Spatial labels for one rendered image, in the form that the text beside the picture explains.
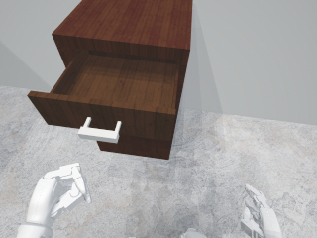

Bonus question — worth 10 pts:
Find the right robot shin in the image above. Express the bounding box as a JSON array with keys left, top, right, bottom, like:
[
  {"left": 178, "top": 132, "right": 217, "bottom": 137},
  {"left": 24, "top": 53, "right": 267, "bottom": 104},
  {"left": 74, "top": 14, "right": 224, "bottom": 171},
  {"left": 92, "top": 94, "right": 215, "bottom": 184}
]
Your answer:
[{"left": 185, "top": 228, "right": 196, "bottom": 233}]

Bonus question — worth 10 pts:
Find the robot left forearm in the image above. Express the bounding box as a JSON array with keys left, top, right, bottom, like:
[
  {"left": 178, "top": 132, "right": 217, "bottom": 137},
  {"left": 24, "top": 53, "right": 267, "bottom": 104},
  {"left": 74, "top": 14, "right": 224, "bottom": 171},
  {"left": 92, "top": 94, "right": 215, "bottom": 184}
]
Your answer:
[{"left": 16, "top": 223, "right": 53, "bottom": 238}]

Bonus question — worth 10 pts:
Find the robot right hand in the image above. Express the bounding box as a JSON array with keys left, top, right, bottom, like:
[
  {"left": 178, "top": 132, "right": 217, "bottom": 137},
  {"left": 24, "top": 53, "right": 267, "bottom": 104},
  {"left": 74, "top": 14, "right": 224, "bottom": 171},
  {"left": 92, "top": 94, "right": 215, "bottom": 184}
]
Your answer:
[{"left": 241, "top": 184, "right": 283, "bottom": 238}]

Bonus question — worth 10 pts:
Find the handle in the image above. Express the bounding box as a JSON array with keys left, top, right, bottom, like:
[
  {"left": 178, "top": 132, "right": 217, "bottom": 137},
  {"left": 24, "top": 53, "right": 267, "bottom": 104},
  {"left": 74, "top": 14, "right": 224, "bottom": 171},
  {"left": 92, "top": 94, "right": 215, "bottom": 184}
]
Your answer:
[{"left": 77, "top": 117, "right": 122, "bottom": 144}]

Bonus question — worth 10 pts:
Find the robot left hand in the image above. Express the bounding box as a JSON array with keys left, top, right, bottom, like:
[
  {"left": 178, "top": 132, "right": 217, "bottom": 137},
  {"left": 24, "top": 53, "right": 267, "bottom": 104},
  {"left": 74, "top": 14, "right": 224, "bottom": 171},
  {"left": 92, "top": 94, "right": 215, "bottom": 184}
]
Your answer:
[{"left": 26, "top": 163, "right": 92, "bottom": 227}]

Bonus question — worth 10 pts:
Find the drawer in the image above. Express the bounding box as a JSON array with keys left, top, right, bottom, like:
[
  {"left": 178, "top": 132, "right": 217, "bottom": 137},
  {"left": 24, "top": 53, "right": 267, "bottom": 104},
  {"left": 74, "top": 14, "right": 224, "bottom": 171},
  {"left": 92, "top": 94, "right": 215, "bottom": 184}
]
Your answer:
[{"left": 27, "top": 49, "right": 180, "bottom": 141}]

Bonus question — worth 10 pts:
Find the cabinet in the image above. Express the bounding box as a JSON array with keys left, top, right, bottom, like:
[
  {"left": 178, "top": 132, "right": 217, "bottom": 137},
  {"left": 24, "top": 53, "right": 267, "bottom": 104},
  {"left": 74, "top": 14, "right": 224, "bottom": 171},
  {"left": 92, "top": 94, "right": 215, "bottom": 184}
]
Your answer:
[{"left": 52, "top": 0, "right": 193, "bottom": 160}]

